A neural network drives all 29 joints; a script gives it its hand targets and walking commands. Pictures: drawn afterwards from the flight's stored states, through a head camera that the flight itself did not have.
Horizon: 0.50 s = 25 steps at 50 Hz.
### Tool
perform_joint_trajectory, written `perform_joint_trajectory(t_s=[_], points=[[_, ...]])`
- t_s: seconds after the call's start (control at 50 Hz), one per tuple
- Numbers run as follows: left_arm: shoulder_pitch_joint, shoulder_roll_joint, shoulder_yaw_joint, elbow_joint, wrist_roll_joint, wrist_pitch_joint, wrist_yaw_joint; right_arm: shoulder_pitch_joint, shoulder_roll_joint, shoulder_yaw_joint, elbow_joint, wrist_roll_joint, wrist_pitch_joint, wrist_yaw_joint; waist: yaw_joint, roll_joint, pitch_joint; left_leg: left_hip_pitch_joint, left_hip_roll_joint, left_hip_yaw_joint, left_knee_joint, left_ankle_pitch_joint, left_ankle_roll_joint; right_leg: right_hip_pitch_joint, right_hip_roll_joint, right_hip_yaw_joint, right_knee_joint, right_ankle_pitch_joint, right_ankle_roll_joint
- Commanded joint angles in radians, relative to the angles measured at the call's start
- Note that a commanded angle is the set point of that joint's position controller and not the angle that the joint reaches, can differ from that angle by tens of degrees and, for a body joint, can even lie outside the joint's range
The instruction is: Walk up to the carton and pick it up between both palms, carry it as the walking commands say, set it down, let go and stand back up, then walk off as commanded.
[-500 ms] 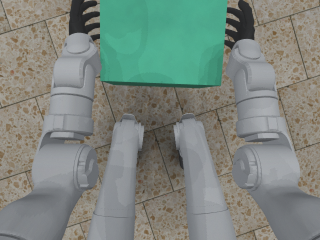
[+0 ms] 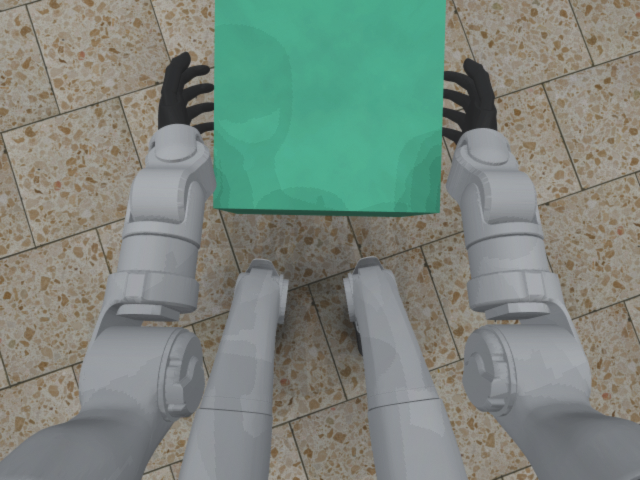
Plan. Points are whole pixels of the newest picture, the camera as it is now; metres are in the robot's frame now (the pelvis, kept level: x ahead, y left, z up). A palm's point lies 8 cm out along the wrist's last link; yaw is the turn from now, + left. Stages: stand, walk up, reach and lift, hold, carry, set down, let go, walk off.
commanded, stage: reach and lift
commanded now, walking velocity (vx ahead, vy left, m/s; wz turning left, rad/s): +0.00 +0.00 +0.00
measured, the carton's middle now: (325, 113) +0.51 -0.02 -0.14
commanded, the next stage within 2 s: none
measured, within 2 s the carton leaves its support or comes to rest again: neither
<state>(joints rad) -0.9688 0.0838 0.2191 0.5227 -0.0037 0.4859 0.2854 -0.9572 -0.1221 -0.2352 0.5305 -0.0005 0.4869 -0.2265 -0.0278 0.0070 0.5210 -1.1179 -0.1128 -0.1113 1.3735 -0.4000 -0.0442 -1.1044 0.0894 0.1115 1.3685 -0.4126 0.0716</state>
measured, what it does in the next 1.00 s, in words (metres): rises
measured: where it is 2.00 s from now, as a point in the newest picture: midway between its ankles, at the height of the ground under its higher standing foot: (314, 333)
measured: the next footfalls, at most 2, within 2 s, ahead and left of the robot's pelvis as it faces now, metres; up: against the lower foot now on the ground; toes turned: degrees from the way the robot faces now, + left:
none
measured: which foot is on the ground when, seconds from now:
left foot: down 0.00-1.00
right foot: down 0.00-1.00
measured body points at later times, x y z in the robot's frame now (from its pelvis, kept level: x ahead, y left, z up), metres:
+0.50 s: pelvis +0.02 +0.00 +0.06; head +0.23 -0.01 +0.45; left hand +0.47 +0.15 +0.01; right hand +0.45 -0.18 +0.00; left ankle +0.15 +0.12 -0.59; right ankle +0.14 -0.14 -0.59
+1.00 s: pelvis +0.12 -0.01 +0.13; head +0.12 -0.02 +0.58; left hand +0.45 +0.15 +0.12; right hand +0.45 -0.18 +0.12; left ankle +0.15 +0.12 -0.59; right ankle +0.14 -0.14 -0.59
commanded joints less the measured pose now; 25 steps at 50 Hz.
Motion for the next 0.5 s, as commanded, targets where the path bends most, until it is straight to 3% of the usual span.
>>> perform_joint_trajectory(t_s=[0.0,0.02,0.04,0.06,0.08,0.1,0.12,0.14,0.16,0.18,0.2,0.22,0.24,0.26,0.28,0.3,0.32,0.34,0.36,0.38,0.4,0.42,0.44,0.46,0.48], points=[[-0.922,-1.025,-0.717,-0.322,-0.234,-0.088,-0.450,-0.839,1.161,0.651,-0.210,0.225,-0.074,0.423,-0.007,0.013,-2.372,0.683,-0.019,0.063,-0.241,0.114,0.027,0.480,0.043,-0.124,-0.221,0.123,-0.052],[-0.899,-1.032,-0.700,-0.309,-0.232,-0.088,-0.446,-0.926,1.148,0.679,-0.274,0.254,-0.077,0.429,0.026,-0.012,-2.406,0.724,-0.026,0.054,-0.255,0.121,0.036,0.491,0.041,-0.118,-0.228,0.120,-0.046],[-0.944,-1.032,-0.701,-0.311,-0.234,-0.085,-0.446,-0.923,1.138,0.666,-0.273,0.249,-0.081,0.432,0.014,0.009,-2.394,0.684,-0.023,0.072,-0.252,0.095,0.028,0.518,0.036,-0.109,-0.247,0.096,-0.049],[-0.880,-1.075,-0.684,-0.230,-0.212,-0.074,-0.450,-0.932,1.133,0.635,-0.256,0.228,-0.087,0.430,-0.013,0.034,-2.371,0.711,-0.029,0.071,-0.261,0.074,0.026,0.494,0.037,-0.115,-0.261,0.069,-0.049],[-0.892,-1.050,-0.674,-0.217,-0.213,-0.068,-0.456,-0.902,1.113,0.619,-0.224,0.223,-0.077,0.435,-0.005,0.048,-2.325,0.698,-0.015,0.065,-0.277,0.047,0.032,0.476,0.032,-0.112,-0.273,0.049,-0.056],[-0.907,-1.055,-0.702,-0.286,-0.220,-0.082,-0.456,-0.900,1.151,0.634,-0.235,0.231,-0.081,0.442,0.008,0.028,-2.359,0.715,-0.012,0.062,-0.283,0.070,0.024,0.508,0.029,-0.103,-0.277,0.075,-0.057],[-0.865,-1.058,-0.662,-0.224,-0.196,-0.074,-0.470,-0.889,1.146,0.624,-0.236,0.208,-0.081,0.446,0.003,0.026,-2.327,0.714,-0.019,0.068,-0.287,0.064,0.032,0.496,0.032,-0.100,-0.301,0.062,-0.055],[-0.866,-1.114,-0.708,-0.281,-0.231,-0.080,-0.467,-0.935,1.199,0.698,-0.337,0.267,-0.087,0.444,0.019,0.008,-2.481,0.783,-0.030,0.077,-0.288,0.146,0.032,0.629,0.030,-0.101,-0.308,0.134,-0.051],[-0.909,-1.096,-0.697,-0.267,-0.261,-0.085,-0.468,-0.926,1.163,0.675,-0.273,0.255,-0.083,0.444,-0.008,-0.009,-2.413,0.772,-0.014,0.041,-0.310,0.139,0.036,0.575,0.027,-0.108,-0.295,0.135,-0.048],[-0.884,-1.101,-0.689,-0.262,-0.250,-0.079,-0.471,-0.893,1.161,0.649,-0.271,0.231,-0.082,0.444,-0.025,-0.014,-2.382,0.777,-0.017,0.052,-0.319,0.112,0.035,0.578,0.029,-0.110,-0.318,0.108,-0.053],[-0.857,-1.100,-0.711,-0.289,-0.243,-0.079,-0.482,-0.906,1.165,0.674,-0.319,0.236,-0.083,0.440,-0.030,-0.016,-2.462,0.782,-0.026,0.071,-0.315,0.167,0.041,0.670,0.023,-0.084,-0.338,0.164,-0.050],[-0.844,-1.076,-0.642,-0.182,-0.214,-0.079,-0.485,-0.893,1.161,0.640,-0.247,0.204,-0.079,0.442,-0.015,-0.033,-2.255,0.689,-0.015,0.047,-0.338,0.067,0.054,0.566,0.017,-0.091,-0.334,0.077,-0.045],[-0.893,-1.079,-0.668,-0.212,-0.219,-0.089,-0.492,-0.870,1.177,0.617,-0.220,0.197,-0.086,0.450,-0.042,-0.036,-2.254,0.719,-0.010,0.045,-0.349,0.036,0.049,0.554,0.022,-0.096,-0.343,0.045,-0.053],[-0.825,-1.100,-0.665,-0.186,-0.219,-0.078,-0.495,-0.892,1.173,0.637,-0.274,0.206,-0.089,0.448,-0.031,-0.023,-2.294,0.761,-0.021,0.063,-0.362,0.101,0.046,0.628,0.027,-0.102,-0.375,0.081,-0.055],[-0.894,-1.078,-0.663,-0.264,-0.208,-0.083,-0.494,-0.857,1.181,0.608,-0.252,0.200,-0.086,0.452,-0.024,0.012,-2.286,0.753,-0.018,0.069,-0.359,0.090,0.035,0.619,0.027,-0.088,-0.379,0.070,-0.063],[-0.908,-1.113,-0.733,-0.353,-0.256,-0.086,-0.483,-0.885,1.218,0.682,-0.361,0.252,-0.086,0.452,-0.015,0.032,-2.446,0.891,-0.025,0.065,-0.381,0.175,0.030,0.738,0.031,-0.097,-0.385,0.160,-0.057],[-0.906,-1.070,-0.703,-0.293,-0.250,-0.080,-0.490,-0.848,1.176,0.631,-0.266,0.217,-0.074,0.454,-0.020,0.033,-2.327,0.828,-0.012,0.059,-0.379,0.119,0.031,0.636,0.019,-0.090,-0.398,0.114,-0.060],[-0.886,-1.118,-0.689,-0.259,-0.252,-0.081,-0.486,-0.790,1.172,0.582,-0.192,0.185,-0.080,0.457,-0.071,0.036,-2.214,0.825,0.007,0.013,-0.419,0.079,0.031,0.599,0.017,-0.101,-0.387,0.100,-0.072],[-0.844,-1.142,-0.678,-0.156,-0.212,-0.079,-0.500,-0.836,1.159,0.571,-0.181,0.163,-0.088,0.467,-0.058,0.002,-2.107,0.750,0.012,0.027,-0.428,-0.001,0.036,0.530,0.009,-0.087,-0.423,0.013,-0.077],[-0.828,-1.102,-0.629,-0.095,-0.170,-0.079,-0.508,-0.769,1.163,0.522,-0.070,0.125,-0.079,0.478,-0.079,0.009,-1.977,0.703,0.015,0.042,-0.432,-0.067,0.038,0.464,0.008,-0.087,-0.448,-0.043,-0.079],[-0.763,-1.125,-0.639,-0.142,-0.174,-0.095,-0.503,-0.771,1.225,0.589,-0.148,0.162,-0.090,0.481,-0.027,-0.013,-2.041,0.763,0.005,0.030,-0.452,0.060,0.039,0.585,0.019,-0.099,-0.449,0.071,-0.075],[-0.771,-1.161,-0.719,-0.314,-0.247,-0.093,-0.498,-0.833,1.232,0.699,-0.382,0.236,-0.094,0.476,-0.012,-0.017,-2.392,0.974,-0.015,0.041,-0.450,0.274,0.031,0.830,0.028,-0.102,-0.448,0.277,-0.062],[-0.681,-1.112,-0.625,-0.105,-0.187,-0.088,-0.500,-0.786,1.188,0.631,-0.218,0.204,-0.082,0.475,0.000,-0.027,-2.094,0.820,-0.002,0.045,-0.433,0.257,0.043,0.667,0.013,-0.099,-0.431,0.253,-0.058],[-0.657,-1.120,-0.639,-0.170,-0.188,-0.103,-0.502,-0.746,1.225,0.654,-0.277,0.204,-0.093,0.472,0.001,-0.042,-2.178,0.846,-0.018,0.044,-0.441,0.307,0.052,0.757,0.018,-0.093,-0.430,0.326,-0.048],[-0.749,-1.118,-0.678,-0.187,-0.208,-0.092,-0.513,-0.821,1.189,0.626,-0.271,0.186,-0.092,0.480,-0.059,-0.061,-2.203,0.838,-0.003,0.042,-0.460,0.110,0.054,0.741,0.000,-0.077,-0.473,0.138,-0.051]])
